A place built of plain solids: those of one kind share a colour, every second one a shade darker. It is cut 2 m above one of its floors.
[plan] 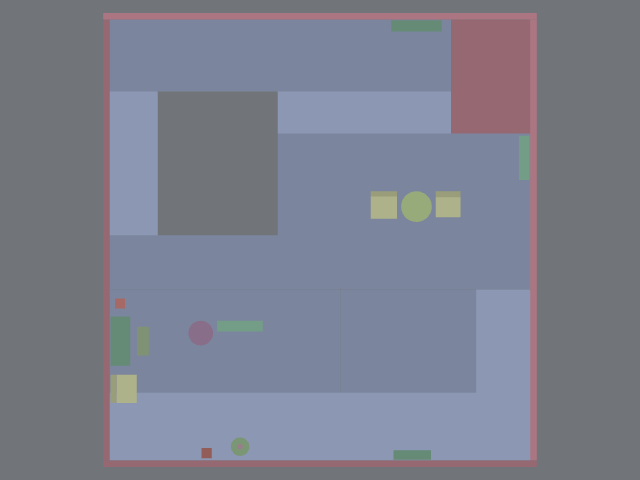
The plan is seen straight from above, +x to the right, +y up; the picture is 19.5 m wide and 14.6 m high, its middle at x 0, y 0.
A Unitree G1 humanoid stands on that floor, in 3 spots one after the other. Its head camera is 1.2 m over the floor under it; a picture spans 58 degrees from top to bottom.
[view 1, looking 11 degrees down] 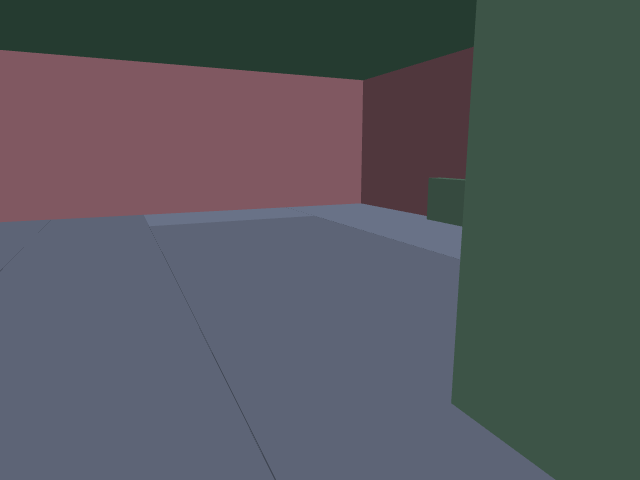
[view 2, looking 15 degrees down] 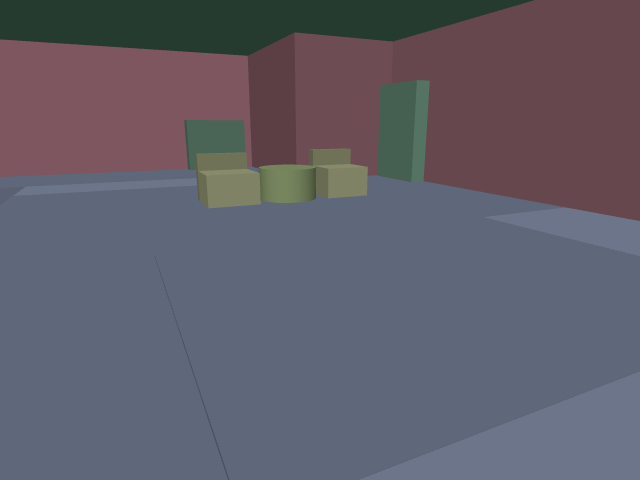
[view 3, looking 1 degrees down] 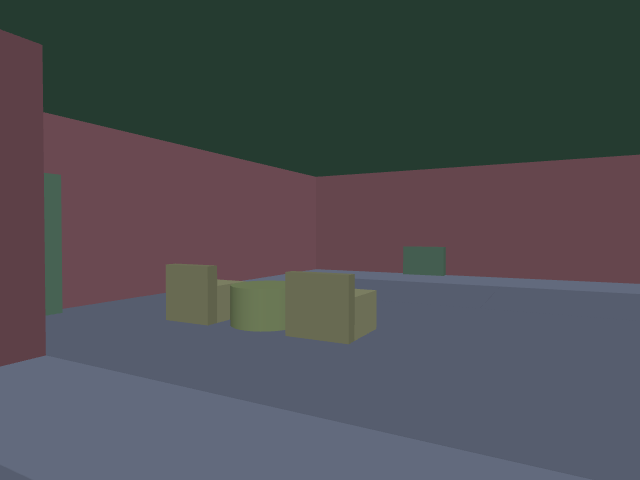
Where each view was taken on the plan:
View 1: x -3.23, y -1.05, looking -25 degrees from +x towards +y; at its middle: floor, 6.29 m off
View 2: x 0.39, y -5.72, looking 65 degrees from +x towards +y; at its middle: floor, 4.64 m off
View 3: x -0.35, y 5.70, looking -62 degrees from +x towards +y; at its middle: wall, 14.05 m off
